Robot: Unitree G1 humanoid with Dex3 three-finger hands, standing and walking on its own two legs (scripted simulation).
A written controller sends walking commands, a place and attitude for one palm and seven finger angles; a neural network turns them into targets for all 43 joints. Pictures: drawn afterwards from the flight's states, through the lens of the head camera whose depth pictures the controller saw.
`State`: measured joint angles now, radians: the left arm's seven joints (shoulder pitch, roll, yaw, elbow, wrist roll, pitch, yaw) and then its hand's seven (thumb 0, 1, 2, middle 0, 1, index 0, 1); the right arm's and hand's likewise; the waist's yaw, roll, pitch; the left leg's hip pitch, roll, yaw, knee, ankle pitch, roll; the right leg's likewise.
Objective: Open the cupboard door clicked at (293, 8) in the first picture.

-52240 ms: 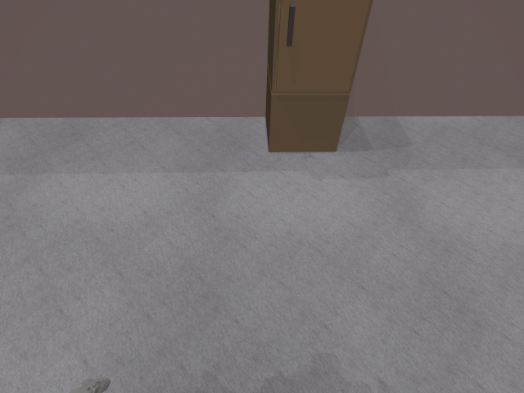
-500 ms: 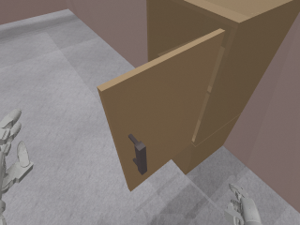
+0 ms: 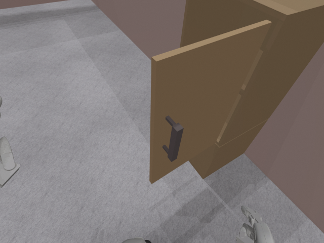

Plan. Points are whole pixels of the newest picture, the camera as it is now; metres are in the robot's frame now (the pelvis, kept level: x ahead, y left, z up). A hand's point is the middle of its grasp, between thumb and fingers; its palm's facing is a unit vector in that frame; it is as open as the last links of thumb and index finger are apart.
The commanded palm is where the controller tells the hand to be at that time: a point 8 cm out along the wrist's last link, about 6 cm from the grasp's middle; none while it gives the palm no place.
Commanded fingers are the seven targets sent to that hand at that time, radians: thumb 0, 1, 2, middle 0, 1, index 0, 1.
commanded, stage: step back with the hand held close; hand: left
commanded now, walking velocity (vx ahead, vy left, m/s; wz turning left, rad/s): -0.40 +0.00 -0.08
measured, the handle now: (170, 139) +0.40 +0.00 +0.00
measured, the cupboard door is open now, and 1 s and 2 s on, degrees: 93 93 93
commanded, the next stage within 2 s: stop stepping back and stand still in 0.40 s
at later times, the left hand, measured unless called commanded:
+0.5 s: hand out of the picture +0.11 +0.31 +0.19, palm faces +0.41 -0.82 -0.41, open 7.4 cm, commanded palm +0.04 +0.34 +0.19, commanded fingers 0.00 0.90 0.90 -0.20 -0.30 -0.20 -0.30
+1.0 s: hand out of the picture -0.02 +0.30 +0.20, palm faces +0.15 -0.84 -0.53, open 7.4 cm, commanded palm -0.07 +0.38 +0.19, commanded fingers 0.00 0.90 0.90 -0.20 -0.30 -0.20 -0.30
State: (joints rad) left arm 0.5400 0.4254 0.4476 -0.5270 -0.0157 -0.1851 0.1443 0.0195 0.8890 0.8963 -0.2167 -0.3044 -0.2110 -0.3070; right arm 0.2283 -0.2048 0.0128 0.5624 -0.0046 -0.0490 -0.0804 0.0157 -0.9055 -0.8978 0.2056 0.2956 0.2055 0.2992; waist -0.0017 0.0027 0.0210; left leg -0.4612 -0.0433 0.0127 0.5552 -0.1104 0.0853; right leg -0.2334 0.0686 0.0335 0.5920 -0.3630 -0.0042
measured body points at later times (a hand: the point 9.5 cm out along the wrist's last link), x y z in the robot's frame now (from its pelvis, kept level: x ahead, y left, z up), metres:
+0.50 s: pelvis -0.11 +0.04 +0.00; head -0.09 +0.09 +0.45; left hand +0.08 +0.35 +0.21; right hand +0.09 -0.20 -0.05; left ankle +0.11 +0.07 -0.72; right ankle -0.24 -0.08 -0.65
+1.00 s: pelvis -0.24 +0.09 +0.02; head -0.23 +0.13 +0.47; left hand -0.04 +0.35 +0.23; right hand -0.14 -0.14 -0.06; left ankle -0.08 +0.15 -0.71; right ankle -0.28 +0.06 -0.67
